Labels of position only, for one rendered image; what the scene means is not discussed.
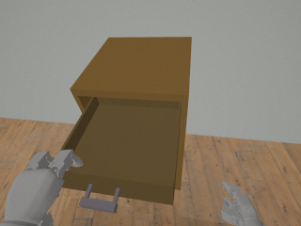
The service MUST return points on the cabinet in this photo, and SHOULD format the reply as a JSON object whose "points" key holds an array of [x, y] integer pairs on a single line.
{"points": [[140, 68]]}

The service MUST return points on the drawer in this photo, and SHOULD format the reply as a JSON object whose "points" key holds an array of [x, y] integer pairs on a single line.
{"points": [[131, 144]]}

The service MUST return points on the robot left hand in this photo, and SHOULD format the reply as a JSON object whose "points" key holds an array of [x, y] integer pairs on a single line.
{"points": [[35, 189]]}

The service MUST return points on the handle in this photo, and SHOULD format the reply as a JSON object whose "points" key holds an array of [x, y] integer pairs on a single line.
{"points": [[99, 205]]}

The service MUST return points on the robot right hand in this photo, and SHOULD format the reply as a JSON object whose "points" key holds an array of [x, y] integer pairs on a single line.
{"points": [[235, 213]]}

